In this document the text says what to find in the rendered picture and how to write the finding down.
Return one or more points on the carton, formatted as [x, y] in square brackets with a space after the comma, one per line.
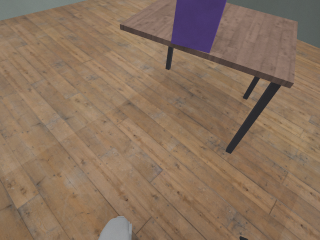
[196, 23]

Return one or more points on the robot left thigh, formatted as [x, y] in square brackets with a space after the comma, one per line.
[117, 229]

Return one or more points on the table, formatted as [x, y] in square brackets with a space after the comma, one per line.
[256, 43]

